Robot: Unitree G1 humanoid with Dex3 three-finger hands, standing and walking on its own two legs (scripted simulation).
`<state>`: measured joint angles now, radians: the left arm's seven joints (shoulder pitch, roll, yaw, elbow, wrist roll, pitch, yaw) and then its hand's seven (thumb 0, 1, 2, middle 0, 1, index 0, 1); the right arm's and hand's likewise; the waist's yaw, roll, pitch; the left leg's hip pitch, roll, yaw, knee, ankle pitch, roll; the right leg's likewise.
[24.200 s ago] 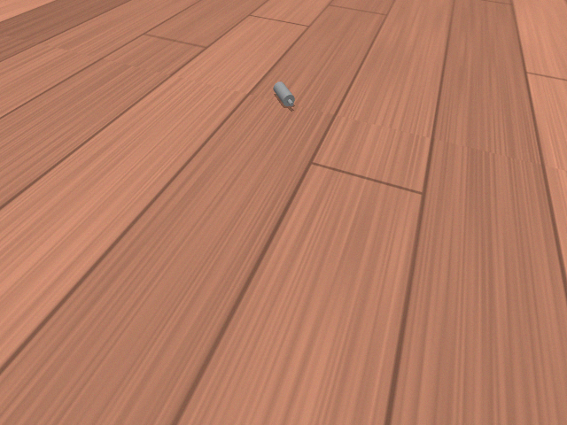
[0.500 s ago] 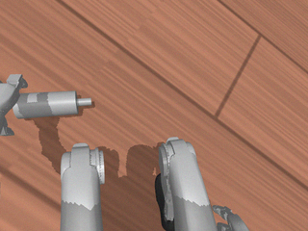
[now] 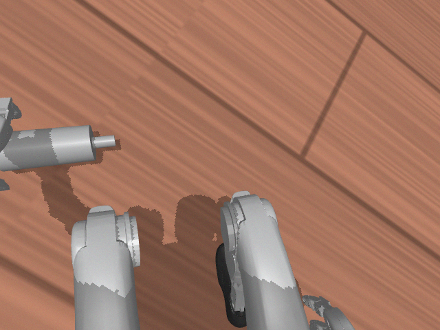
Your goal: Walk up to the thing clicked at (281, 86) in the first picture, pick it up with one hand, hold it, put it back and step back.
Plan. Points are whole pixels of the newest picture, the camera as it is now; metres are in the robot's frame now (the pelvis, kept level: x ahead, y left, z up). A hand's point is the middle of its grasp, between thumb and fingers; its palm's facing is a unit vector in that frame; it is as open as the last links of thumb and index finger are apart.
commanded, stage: approach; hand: left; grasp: from above
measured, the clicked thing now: (60, 146) +0.48 +0.27 -0.29
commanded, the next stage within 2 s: rest palm in 1.20 s
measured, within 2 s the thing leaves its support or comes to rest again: neither
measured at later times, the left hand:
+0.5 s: hand (42, 123) +0.49 +0.27 -0.18, palm faces -0.39 -0.04 -0.92, open 14.1 cm
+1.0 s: hand (23, 134) +0.46 +0.30 -0.17, palm faces -0.40 -0.07 -0.92, open 13.7 cm
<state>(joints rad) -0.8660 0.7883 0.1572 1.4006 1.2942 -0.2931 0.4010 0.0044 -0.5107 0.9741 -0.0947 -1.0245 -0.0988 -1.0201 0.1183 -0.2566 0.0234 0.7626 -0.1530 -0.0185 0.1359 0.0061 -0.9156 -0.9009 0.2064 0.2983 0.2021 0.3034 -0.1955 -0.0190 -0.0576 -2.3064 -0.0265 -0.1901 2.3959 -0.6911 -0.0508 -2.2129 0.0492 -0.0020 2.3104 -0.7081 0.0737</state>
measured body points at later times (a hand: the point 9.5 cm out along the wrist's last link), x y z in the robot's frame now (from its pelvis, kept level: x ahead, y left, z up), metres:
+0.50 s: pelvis +0.00 +0.00 -0.01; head +0.25 +0.07 +0.36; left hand +0.50 +0.27 -0.13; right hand +0.03 -0.27 -0.10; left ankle +0.07 +0.14 -0.30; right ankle +0.10 -0.15 -0.30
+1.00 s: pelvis +0.00 +0.01 +0.00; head +0.23 +0.11 +0.37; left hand +0.48 +0.30 -0.12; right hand +0.09 -0.28 -0.09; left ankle +0.07 +0.14 -0.30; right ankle +0.10 -0.14 -0.30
